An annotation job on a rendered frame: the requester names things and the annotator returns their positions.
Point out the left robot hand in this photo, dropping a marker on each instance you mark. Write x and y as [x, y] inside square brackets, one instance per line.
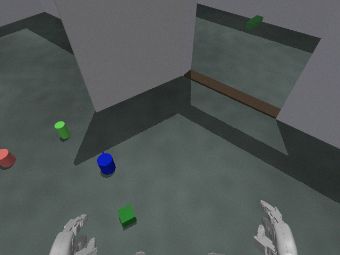
[65, 243]

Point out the right robot hand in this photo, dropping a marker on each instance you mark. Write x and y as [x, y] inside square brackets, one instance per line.
[279, 232]

